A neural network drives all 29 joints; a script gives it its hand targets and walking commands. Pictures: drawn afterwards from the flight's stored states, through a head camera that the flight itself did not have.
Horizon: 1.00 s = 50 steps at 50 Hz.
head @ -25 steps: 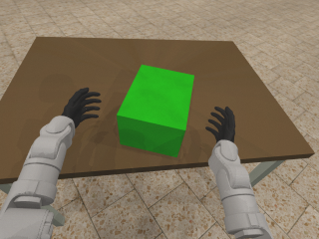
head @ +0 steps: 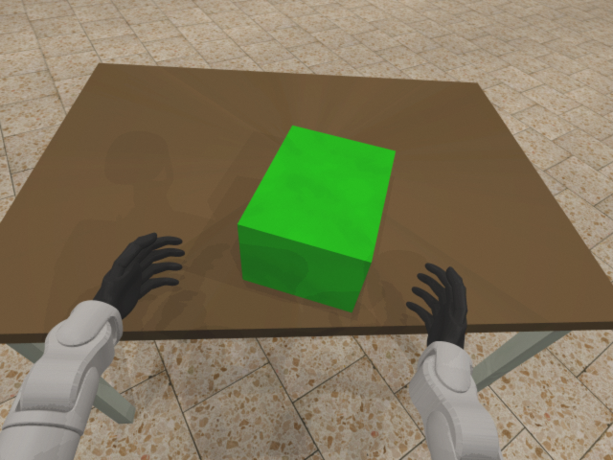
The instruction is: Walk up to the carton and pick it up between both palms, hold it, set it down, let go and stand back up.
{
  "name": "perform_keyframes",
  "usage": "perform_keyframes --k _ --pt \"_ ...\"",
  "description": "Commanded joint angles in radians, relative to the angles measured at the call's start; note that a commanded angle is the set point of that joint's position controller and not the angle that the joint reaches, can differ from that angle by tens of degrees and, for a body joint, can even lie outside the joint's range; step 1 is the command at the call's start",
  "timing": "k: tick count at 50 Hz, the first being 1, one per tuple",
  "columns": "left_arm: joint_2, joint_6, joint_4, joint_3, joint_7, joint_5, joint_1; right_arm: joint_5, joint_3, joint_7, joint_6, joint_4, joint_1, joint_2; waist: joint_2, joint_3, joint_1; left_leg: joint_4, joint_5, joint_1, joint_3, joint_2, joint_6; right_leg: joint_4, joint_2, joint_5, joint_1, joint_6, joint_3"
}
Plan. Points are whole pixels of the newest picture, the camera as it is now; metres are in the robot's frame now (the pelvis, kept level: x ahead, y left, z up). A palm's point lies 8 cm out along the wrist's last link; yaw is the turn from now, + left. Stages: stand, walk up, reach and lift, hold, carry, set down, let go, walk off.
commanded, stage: set down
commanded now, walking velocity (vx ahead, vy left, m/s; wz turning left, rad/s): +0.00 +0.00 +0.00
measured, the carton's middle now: (320, 214) +0.48 -0.01 +0.01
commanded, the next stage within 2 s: let go in 1.60 s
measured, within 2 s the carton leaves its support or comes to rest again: neither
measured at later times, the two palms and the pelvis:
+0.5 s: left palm (96, 359) +0.21 +0.25 +0.02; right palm (444, 387) +0.20 -0.16 +0.02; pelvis +0.01 +0.00 +0.00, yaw +1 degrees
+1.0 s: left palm (124, 382) +0.20 +0.23 -0.01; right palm (468, 401) +0.20 -0.21 -0.03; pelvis +0.02 -0.03 +0.00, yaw +1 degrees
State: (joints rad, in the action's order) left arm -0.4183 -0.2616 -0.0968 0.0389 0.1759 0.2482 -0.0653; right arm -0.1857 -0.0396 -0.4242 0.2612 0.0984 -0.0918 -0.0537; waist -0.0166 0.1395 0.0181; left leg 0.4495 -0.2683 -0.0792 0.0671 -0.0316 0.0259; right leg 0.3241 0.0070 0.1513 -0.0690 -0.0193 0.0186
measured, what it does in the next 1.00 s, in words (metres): stands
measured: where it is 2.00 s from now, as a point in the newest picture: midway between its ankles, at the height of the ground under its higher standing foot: outside the picture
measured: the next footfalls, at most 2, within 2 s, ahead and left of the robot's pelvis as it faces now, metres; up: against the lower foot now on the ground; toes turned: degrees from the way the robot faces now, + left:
none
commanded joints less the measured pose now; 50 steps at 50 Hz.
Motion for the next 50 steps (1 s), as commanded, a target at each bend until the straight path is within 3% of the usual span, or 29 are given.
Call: perform_keyframes --k 1,6,7,9,13,15,19,22,26,28,33,38,39,40,44,50 --pt "-0.183 0.055 0.227 0.084 0.031 0.005 -0.111 0.017 -0.038 -0.012 -0.052 0.247 0.002 0.000 0.099 -0.238 -0.001 -0.060 0.285 -0.022 -0.042 -0.027 -0.047 0.003 -0.037 -0.197 0.128 0.043 -0.044" --pt "-0.182 0.088 0.285 0.064 0.028 0.011 -0.036 0.033 -0.018 -0.005 -0.087 0.273 -0.081 0.002 0.142 -0.183 -0.008 -0.059 0.262 -0.018 -0.058 -0.050 -0.063 -0.003 -0.029 -0.106 0.077 0.062 -0.033" --pt "-0.183 0.095 0.275 0.066 0.027 0.009 -0.003 0.037 -0.031 -0.003 -0.090 0.269 -0.105 -0.007 0.146 -0.161 0.006 -0.058 0.263 -0.026 -0.057 -0.052 -0.060 -0.005 -0.030 -0.091 0.078 0.067 -0.036" --pt "-0.174 0.106 0.286 0.059 0.030 0.004 0.060 0.045 -0.036 0.000 -0.103 0.267 -0.160 -0.003 0.144 -0.147 -0.004 -0.058 0.282 -0.012 -0.063 -0.053 -0.064 -0.008 -0.030 -0.117 0.086 0.067 -0.034" --pt "-0.180 0.141 0.276 0.063 0.024 -0.004 0.111 0.058 -0.034 0.022 -0.150 0.253 -0.195 0.007 0.166 -0.151 0.011 -0.051 0.317 -0.014 -0.074 -0.059 -0.071 0.000 -0.026 -0.097 0.074 0.070 -0.028" --pt "-0.174 0.161 0.262 0.067 0.024 -0.006 0.163 0.063 -0.038 0.032 -0.175 0.248 -0.232 0.003 0.137 -0.140 0.010 -0.047 0.331 -0.015 -0.073 -0.056 -0.067 -0.003 -0.028 -0.110 0.083 0.066 -0.034" --pt "-0.174 0.208 0.276 0.071 0.022 -0.012 0.207 0.067 -0.048 0.049 -0.228 0.211 -0.271 0.000 0.145 -0.144 0.020 -0.044 0.358 -0.002 -0.082 -0.056 -0.070 -0.001 -0.030 -0.124 0.074 0.067 -0.033" --pt "-0.146 0.225 0.261 0.046 0.006 -0.021 0.239 0.087 -0.011 0.078 -0.255 0.147 -0.282 0.024 0.170 -0.114 0.003 -0.055 0.359 -0.013 -0.091 -0.063 -0.083 -0.004 -0.018 -0.077 0.065 0.077 -0.025" --pt "-0.152 0.238 0.266 0.032 -0.002 -0.010 0.230 0.088 0.006 0.095 -0.275 0.138 -0.254 0.031 0.153 -0.129 -0.011 -0.065 0.327 -0.028 -0.089 -0.061 -0.079 -0.007 -0.021 -0.074 0.078 0.075 -0.030" --pt "-0.138 0.230 0.230 0.027 -0.008 -0.023 0.244 0.086 0.007 0.107 -0.266 0.085 -0.259 0.042 0.167 -0.116 -0.007 -0.079 0.319 -0.039 -0.090 -0.063 -0.082 -0.004 -0.019 -0.065 0.089 0.077 -0.029" --pt "-0.117 0.209 0.195 0.020 -0.019 -0.035 0.264 0.078 0.021 0.138 -0.247 0.039 -0.256 0.070 0.142 -0.105 -0.009 -0.102 0.277 -0.053 -0.077 -0.059 -0.073 -0.016 -0.017 -0.032 0.101 0.081 -0.030" --pt "-0.102 0.198 0.142 0.030 -0.028 -0.055 0.289 0.083 0.018 0.169 -0.250 0.025 -0.255 0.096 0.105 -0.110 0.001 -0.100 0.308 -0.043 -0.055 -0.036 -0.066 -0.020 -0.027 -0.103 0.108 0.069 -0.035" --pt "-0.081 0.180 0.084 0.036 -0.050 -0.064 0.237 0.094 0.021 0.204 -0.238 -0.043 -0.195 0.148 0.153 -0.130 0.027 -0.120 0.239 -0.043 -0.022 -0.028 -0.067 -0.029 -0.009 -0.004 0.068 0.079 -0.032" --pt "-0.072 0.172 0.068 0.024 -0.058 -0.067 0.250 0.105 0.039 0.219 -0.239 -0.040 -0.198 0.142 0.118 -0.106 0.007 -0.134 0.203 -0.061 -0.023 -0.033 -0.058 -0.035 -0.008 0.006 0.066 0.079 -0.029" --pt "-0.060 0.181 0.030 0.011 -0.059 -0.079 0.256 0.115 0.021 0.232 -0.264 -0.096 -0.215 0.123 0.059 -0.110 0.002 -0.139 0.197 -0.059 -0.012 -0.026 -0.043 -0.037 -0.029 -0.057 0.084 0.057 -0.037" --pt "-0.037 0.187 -0.076 0.027 -0.039 -0.129 0.270 0.109 -0.003 0.250 -0.317 -0.204 -0.245 0.133 0.026 -0.103 -0.008 -0.121 0.215 0.020 0.000 0.005 -0.049 -0.050 -0.051 -0.190 0.049 0.020 -0.042"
